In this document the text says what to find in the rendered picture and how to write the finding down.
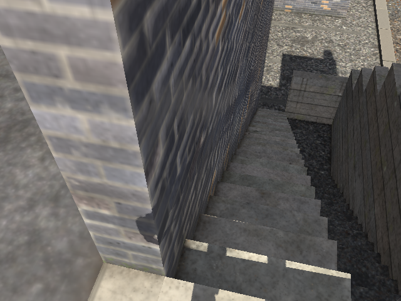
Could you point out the stairs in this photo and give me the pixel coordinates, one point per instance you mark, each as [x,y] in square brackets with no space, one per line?
[262,234]

